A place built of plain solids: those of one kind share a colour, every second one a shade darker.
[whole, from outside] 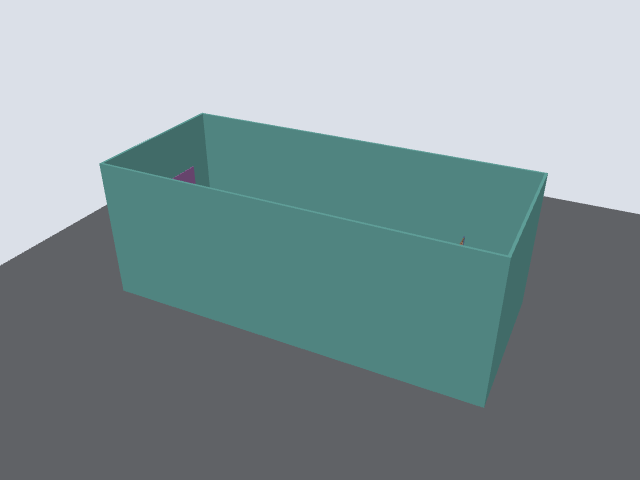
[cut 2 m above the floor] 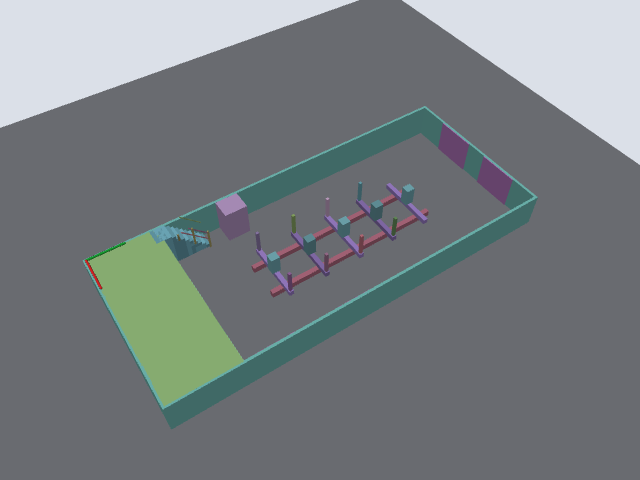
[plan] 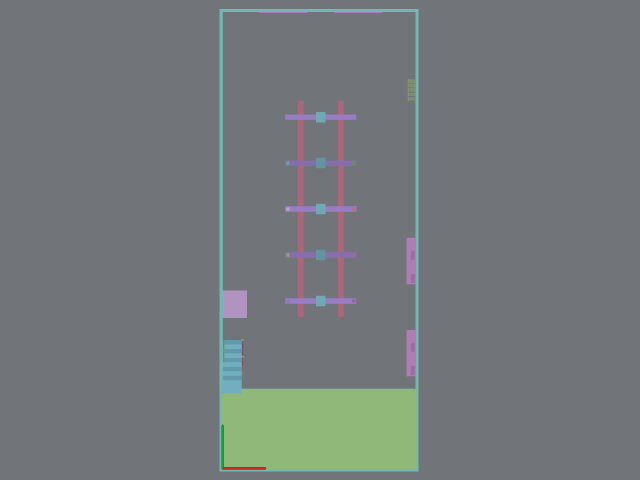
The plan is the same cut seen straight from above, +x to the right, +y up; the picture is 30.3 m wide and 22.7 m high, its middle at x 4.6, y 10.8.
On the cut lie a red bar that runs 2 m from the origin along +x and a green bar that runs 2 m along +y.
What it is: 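A boat hall 9.1 x 21.6 m, 8.3 m high; a lifeboat 12.8 m long and 4.6 m in beam on its cradle down the middle, its keel 1.70 m over the floor; a walk along either side; at the rear a crew gallery 3.8 m deep at 2.53 m over closed stores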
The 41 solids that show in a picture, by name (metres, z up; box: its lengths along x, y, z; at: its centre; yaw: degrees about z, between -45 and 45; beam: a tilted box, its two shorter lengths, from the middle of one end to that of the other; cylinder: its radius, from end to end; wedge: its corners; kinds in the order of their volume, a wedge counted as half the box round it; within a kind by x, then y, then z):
{
 "gal_1": {"box": [9.21, 3.8, 2.58], "at": [4.55, 1.85, 1.24]},
 "wall_1": {"box": [0.15, 21.88, 8.34], "at": [-0.07, 10.79, 4.12]},
 "wall_2": {"box": [9.41, 0.15, 8.34], "at": [4.55, -0.07, 4.12]},
 "wall_3": {"box": [9.41, 0.15, 8.34], "at": [4.55, 21.66, 4.12]},
 "wall_4": {"box": [0.15, 21.88, 8.34], "at": [9.19, 10.79, 4.12]},
 "stair_1": {"box": [0.95, 0.62, 2.37], "at": [0.42, 3.65, 1.14]},
 "stair_2": {"box": [0.95, 0.62, 2.16], "at": [0.42, 3.86, 1.03]},
 "stair_3": {"box": [0.95, 0.62, 1.95], "at": [0.42, 4.07, 0.92]},
 "stair_4": {"box": [0.95, 0.62, 1.74], "at": [0.42, 4.28, 0.82]},
 "stair_5": {"box": [0.95, 0.62, 1.53], "at": [0.42, 4.49, 0.71]},
 "stair_6": {"box": [0.95, 0.62, 1.32], "at": [0.42, 4.71, 0.61]},
 "stair_7": {"box": [0.95, 0.62, 1.1], "at": [0.42, 4.92, 0.5]},
 "stair_8": {"box": [0.95, 0.62, 0.89], "at": [0.42, 5.13, 0.4]},
 "stair_9": {"box": [0.95, 0.62, 0.68], "at": [0.42, 5.34, 0.29]},
 "stair_10": {"box": [0.95, 0.62, 0.47], "at": [0.42, 5.55, 0.19]},
 "stair_11": {"box": [0.95, 0.62, 0.26], "at": [0.42, 5.76, 0.08]},
 "winch_1": {"box": [1.15, 1.3, 2.35], "at": [0.57, 7.76, 1.12]},
 "beam_1": {"box": [0.28, 10.22, 0.39], "at": [3.69, 12.26, 0.14]},
 "beam_2": {"box": [0.28, 10.22, 0.39], "at": [5.59, 12.26, 0.14]},
 "cross_1": {"box": [3.37, 0.26, 0.3], "at": [4.64, 7.92, 0.49]},
 "cross_2": {"box": [3.37, 0.26, 0.3], "at": [4.64, 10.09, 0.49]},
 "cross_3": {"box": [3.37, 0.26, 0.3], "at": [4.64, 12.26, 0.49]},
 "cross_4": {"box": [3.37, 0.26, 0.3], "at": [4.64, 14.44, 0.49]},
 "cross_5": {"box": [3.37, 0.26, 0.3], "at": [4.64, 16.61, 0.49]},
 "keelblock_1": {"box": [0.46, 0.5, 1.06], "at": [4.64, 7.92, 1.17]},
 "keelblock_2": {"box": [0.46, 0.5, 1.06], "at": [4.64, 10.09, 1.17]},
 "keelblock_3": {"box": [0.46, 0.5, 1.06], "at": [4.64, 12.26, 1.17]},
 "keelblock_4": {"box": [0.46, 0.5, 1.06], "at": [4.64, 14.44, 1.17]},
 "keelblock_5": {"box": [0.46, 0.5, 1.06], "at": [4.64, 16.61, 1.17]},
 "sdoor_1": {"box": [2.28, 0.05, 5.25], "at": [2.88, 21.55, 2.58]},
 "sdoor_2": {"box": [2.28, 0.05, 5.25], "at": [6.4, 21.55, 2.58]},
 "kit_1": {"box": [0.42, 2.2, 0.04], "at": [8.9, 5.45, 0.43]},
 "kit_2": {"box": [0.42, 2.2, 0.04], "at": [8.9, 9.81, 0.43]},
 "shore3e_1": {"box": [0.16, 0.16, 1.83], "at": [6.19, 14.44, 1.55]},
 "shore3w_1": {"box": [0.16, 0.16, 1.83], "at": [3.08, 14.44, 1.55]},
 "shore0e_1": {"box": [0.16, 0.16, 1.62], "at": [6.19, 7.92, 1.45]},
 "shore0w_1": {"box": [0.16, 0.16, 1.62], "at": [3.08, 7.92, 1.45]},
 "shore2e_1": {"box": [0.16, 0.16, 1.61], "at": [6.19, 12.26, 1.45]},
 "shore2w_1": {"box": [0.16, 0.16, 1.61], "at": [3.08, 12.26, 1.45]},
 "shore1e_1": {"box": [0.16, 0.16, 1.61], "at": [6.19, 10.09, 1.44]},
 "shore1w_1": {"box": [0.16, 0.16, 1.61], "at": [3.08, 10.09, 1.44]}
}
